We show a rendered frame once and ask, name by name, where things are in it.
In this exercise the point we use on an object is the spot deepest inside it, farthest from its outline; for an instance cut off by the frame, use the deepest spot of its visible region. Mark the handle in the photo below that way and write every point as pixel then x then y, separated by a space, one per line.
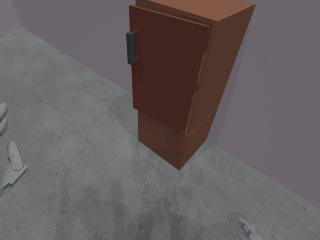
pixel 130 47

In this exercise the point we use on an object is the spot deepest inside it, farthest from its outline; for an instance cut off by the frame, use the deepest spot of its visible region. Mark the robot left hand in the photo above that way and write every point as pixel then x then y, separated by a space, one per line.
pixel 12 172

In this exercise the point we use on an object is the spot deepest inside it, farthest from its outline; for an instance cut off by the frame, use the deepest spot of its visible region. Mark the robot right hand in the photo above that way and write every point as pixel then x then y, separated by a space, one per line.
pixel 249 230

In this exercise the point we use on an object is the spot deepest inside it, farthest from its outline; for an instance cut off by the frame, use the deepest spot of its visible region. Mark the cupboard door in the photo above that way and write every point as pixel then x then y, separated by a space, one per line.
pixel 170 51

